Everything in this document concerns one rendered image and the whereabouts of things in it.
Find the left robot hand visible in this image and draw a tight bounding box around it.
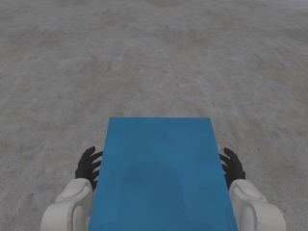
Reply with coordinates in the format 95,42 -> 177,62
75,146 -> 103,191

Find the carton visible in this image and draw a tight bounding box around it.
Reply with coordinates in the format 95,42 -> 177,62
88,116 -> 239,231

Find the left robot forearm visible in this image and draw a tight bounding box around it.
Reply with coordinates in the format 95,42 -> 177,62
40,178 -> 94,231

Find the right robot forearm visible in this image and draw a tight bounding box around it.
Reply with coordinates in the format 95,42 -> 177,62
228,179 -> 287,231

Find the right robot hand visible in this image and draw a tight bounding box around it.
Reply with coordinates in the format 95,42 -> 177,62
219,147 -> 245,191

